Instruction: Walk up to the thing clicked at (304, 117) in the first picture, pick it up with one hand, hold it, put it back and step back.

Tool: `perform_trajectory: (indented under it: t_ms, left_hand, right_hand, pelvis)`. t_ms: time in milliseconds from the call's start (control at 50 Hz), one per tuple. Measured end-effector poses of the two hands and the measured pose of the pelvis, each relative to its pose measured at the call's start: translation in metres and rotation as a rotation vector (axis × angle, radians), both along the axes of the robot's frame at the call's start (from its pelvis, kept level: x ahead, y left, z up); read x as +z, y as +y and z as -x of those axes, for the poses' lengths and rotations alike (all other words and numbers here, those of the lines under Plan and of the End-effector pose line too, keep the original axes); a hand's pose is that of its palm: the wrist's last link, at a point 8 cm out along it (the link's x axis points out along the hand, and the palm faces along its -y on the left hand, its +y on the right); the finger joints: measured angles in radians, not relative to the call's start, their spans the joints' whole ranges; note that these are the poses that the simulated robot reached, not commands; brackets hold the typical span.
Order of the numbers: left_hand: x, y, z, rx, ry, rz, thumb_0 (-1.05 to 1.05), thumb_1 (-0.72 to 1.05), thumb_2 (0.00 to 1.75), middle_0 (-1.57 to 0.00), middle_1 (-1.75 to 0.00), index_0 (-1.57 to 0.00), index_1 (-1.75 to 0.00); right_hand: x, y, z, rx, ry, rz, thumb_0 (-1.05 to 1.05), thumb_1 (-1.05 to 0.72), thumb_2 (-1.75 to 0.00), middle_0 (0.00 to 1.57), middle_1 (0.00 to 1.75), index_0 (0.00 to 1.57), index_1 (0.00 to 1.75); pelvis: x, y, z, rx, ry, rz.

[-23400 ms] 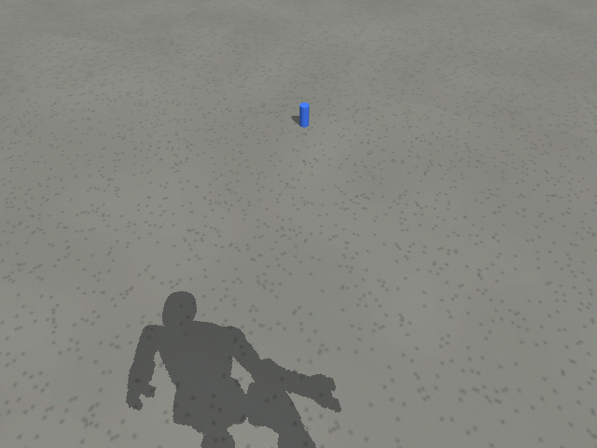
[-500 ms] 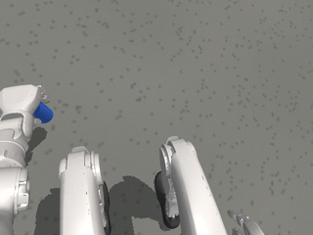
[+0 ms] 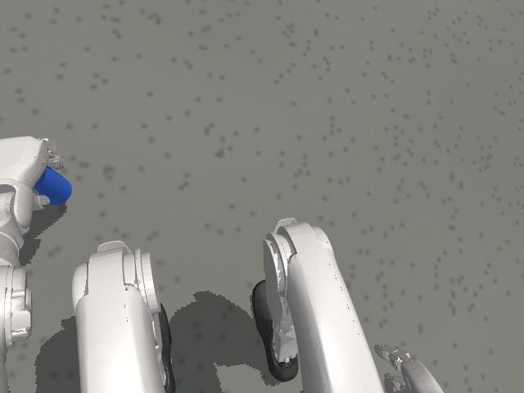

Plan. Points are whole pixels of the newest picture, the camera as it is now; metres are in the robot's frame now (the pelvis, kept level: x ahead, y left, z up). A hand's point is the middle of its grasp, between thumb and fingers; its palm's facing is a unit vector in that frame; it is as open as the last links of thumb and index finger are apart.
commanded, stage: rest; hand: left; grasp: from above
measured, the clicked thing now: (40, 181) +0.44 +0.30 -0.23
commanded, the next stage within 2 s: open in 0.68 s
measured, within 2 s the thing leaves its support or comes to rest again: rests again in 0.40 s
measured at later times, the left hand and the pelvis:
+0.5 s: hand (45, 185) +0.44 +0.30 -0.23, palm faces -0.47 -0.12 -0.88, open 7.6 cm; pelvis +0.01 +0.00 -0.03, yaw -2 degrees
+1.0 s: hand (43, 184) +0.44 +0.30 -0.24, palm faces -0.45 -0.10 -0.89, open 8.5 cm; pelvis +0.00 +0.00 -0.04, yaw -4 degrees
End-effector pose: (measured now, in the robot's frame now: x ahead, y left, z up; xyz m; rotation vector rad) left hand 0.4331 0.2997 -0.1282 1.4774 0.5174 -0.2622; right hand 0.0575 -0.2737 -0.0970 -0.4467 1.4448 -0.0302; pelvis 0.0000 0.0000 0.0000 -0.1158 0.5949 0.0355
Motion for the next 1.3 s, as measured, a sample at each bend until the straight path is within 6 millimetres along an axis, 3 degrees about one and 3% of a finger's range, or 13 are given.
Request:
perform_trajectory:
  t_ms: [300, 480, 860, 1000, 1300]
  left_hand:
    - [-0.030, -0.001, -0.006, 0.026, -0.008, -0.013, -0.02, 0.20, 0.50, -0.83, -0.57, -0.89, -0.56]
    - [-0.047, -0.001, -0.009, 0.031, 0.001, 0.009, -0.02, 0.21, 0.50, -0.83, -0.57, -0.88, -0.57]
    - [-0.049, 0.002, -0.011, 0.016, -0.012, 0.015, -0.02, 0.17, 0.55, -0.84, -0.60, -0.89, -0.58]
    - [-0.052, 0.002, -0.010, 0.009, -0.026, 0.006, -0.02, 0.13, 0.60, -0.71, -0.67, -0.75, -0.65]
    - [-0.052, 0.003, -0.018, 0.030, -0.029, -0.009, 0.00, -0.19, 0.84, -0.36, -0.85, -0.38, -0.84]
  right_hand:
    - [-0.025, 0.004, -0.005, 0.016, 0.002, -0.013, 0.00, -0.91, -0.89, 0.20, 0.30, 0.20, 0.30]
    - [-0.029, 0.007, -0.002, 0.032, 0.021, -0.022, 0.00, -0.91, -0.89, 0.20, 0.30, 0.20, 0.30]
    - [-0.028, 0.006, 0.003, 0.089, 0.001, -0.023, 0.00, -0.90, -0.89, 0.20, 0.30, 0.20, 0.30]
    - [-0.025, 0.009, 0.012, 0.088, -0.001, -0.024, 0.00, -0.90, -0.89, 0.20, 0.30, 0.20, 0.30]
    - [-0.020, 0.015, 0.017, 0.078, 0.011, -0.043, 0.00, -0.90, -0.89, 0.20, 0.30, 0.20, 0.30]
  pelvis:
    - [-0.023, 0.000, -0.003, -0.013, -0.012, 0.007]
    - [-0.030, 0.000, -0.006, -0.023, -0.027, 0.017]
    - [-0.041, 0.001, -0.002, -0.037, -0.071, 0.032]
    - [-0.043, 0.002, 0.000, -0.041, -0.082, 0.039]
    - [-0.039, 0.004, -0.002, -0.040, -0.067, 0.049]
